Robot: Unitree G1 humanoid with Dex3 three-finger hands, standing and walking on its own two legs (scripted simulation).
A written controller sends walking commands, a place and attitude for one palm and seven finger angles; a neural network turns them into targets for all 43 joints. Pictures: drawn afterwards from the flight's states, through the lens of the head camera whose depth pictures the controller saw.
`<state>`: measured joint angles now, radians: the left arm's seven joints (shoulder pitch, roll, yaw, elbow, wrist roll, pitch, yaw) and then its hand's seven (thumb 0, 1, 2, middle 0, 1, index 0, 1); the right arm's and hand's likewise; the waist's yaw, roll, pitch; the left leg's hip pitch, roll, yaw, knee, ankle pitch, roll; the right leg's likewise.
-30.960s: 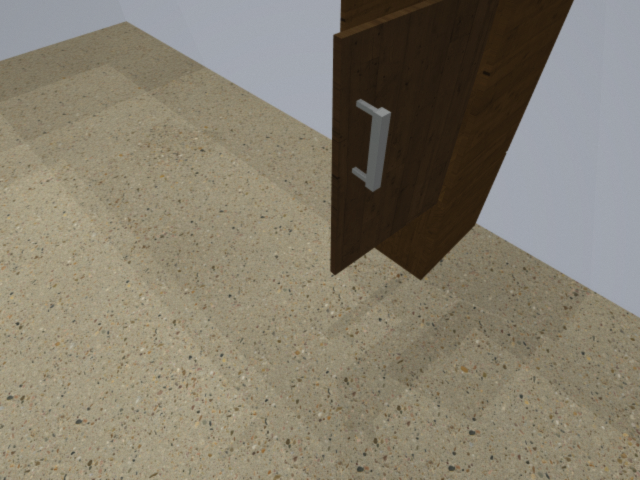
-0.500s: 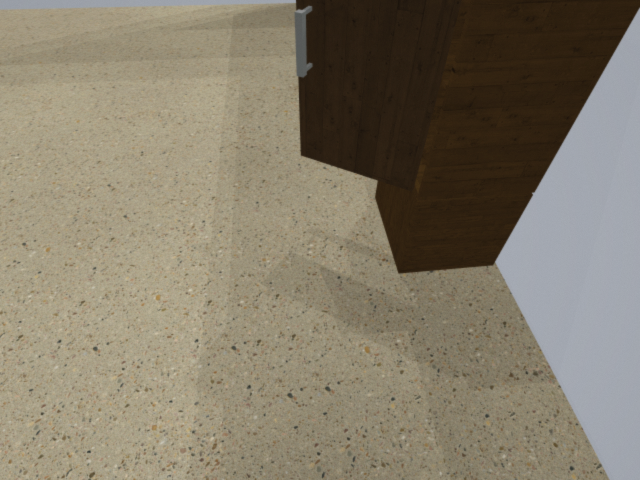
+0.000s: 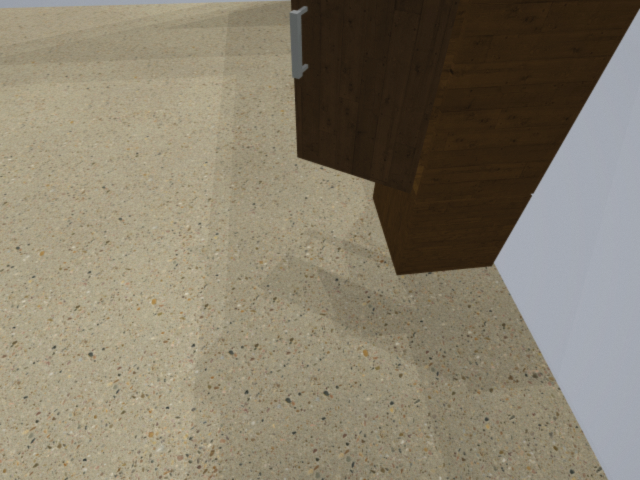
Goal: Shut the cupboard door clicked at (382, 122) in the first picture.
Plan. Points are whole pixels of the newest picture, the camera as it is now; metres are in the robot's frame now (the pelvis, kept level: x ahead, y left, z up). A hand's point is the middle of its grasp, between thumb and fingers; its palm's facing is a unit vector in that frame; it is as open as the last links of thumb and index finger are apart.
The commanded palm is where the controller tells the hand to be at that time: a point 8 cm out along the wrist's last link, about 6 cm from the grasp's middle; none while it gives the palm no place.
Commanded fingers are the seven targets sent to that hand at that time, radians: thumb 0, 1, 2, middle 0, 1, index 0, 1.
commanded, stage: look to check the result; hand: left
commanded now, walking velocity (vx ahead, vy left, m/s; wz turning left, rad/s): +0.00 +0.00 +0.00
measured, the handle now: (300, 43) +1.11 +0.11 +0.05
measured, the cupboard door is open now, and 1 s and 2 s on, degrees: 56 56 56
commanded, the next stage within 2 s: walk to a spot facing it in 0.06 s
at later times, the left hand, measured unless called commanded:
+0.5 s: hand out of the picture +0.02 +0.20 -0.19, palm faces +0.15 -0.96 -0.23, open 7.3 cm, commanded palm none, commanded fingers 0.00 0.90 0.90 -0.20 -0.30 -0.20 -0.30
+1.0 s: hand out of the picture +0.07 +0.26 -0.15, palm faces +0.36 -0.90 -0.23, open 7.4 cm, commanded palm none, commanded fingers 0.00 0.90 0.90 -0.20 -0.30 -0.20 -0.30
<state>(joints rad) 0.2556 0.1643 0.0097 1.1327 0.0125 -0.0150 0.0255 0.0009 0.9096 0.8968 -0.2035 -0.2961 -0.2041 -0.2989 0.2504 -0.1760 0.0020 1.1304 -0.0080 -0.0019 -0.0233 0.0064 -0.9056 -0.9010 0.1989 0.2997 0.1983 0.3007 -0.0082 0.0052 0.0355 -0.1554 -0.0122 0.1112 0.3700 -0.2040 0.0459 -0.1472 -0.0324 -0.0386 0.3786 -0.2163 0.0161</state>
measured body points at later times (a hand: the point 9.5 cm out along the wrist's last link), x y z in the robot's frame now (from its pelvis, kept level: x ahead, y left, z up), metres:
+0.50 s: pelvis +0.00 +0.00 -0.02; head +0.03 +0.01 +0.43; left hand +0.01 +0.25 -0.17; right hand +0.04 -0.24 -0.17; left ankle -0.01 +0.08 -0.73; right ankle -0.01 -0.13 -0.75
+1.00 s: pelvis +0.04 +0.02 +0.00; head +0.08 +0.04 +0.45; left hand +0.05 +0.30 -0.14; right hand +0.12 -0.22 -0.14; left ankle +0.00 +0.09 -0.75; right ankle +0.14 -0.12 -0.69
